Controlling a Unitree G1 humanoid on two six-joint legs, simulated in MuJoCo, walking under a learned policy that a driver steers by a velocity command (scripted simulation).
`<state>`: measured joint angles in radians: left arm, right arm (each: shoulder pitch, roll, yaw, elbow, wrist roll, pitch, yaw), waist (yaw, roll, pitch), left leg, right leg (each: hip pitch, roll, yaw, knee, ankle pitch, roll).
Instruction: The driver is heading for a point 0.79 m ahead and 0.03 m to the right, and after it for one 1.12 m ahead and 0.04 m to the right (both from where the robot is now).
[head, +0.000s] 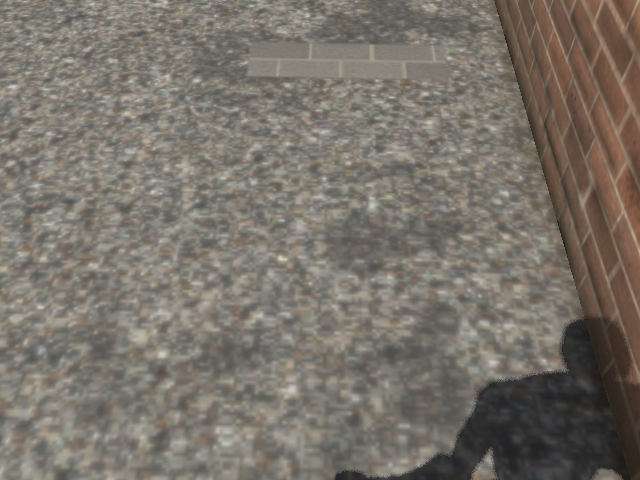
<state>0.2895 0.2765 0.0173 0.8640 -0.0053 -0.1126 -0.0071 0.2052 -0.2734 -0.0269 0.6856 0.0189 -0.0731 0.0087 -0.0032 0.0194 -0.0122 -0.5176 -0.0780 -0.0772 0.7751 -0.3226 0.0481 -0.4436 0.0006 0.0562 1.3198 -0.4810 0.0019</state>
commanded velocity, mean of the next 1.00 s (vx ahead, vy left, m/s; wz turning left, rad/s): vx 0.34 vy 0.00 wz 0.10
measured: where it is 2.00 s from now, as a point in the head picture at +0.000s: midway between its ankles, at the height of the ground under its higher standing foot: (343, 393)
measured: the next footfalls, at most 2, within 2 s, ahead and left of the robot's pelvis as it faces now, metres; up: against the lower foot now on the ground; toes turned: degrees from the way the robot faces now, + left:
right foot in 0.24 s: +0.36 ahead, -0.13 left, +0.00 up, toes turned +12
left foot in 0.68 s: +0.61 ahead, +0.15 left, +0.00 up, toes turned +11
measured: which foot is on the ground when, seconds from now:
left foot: down 0.00-0.24, up 0.26-0.66, down 0.68-1.00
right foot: up 0.00-0.22, down 0.24-0.70, up 0.72-1.00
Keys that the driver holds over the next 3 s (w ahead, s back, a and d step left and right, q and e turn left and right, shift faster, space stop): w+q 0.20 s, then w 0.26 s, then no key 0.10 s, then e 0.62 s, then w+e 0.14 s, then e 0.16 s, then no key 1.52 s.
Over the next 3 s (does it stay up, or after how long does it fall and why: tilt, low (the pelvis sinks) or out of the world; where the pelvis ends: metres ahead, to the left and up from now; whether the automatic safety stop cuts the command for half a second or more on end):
stays up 0.65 0.01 0.02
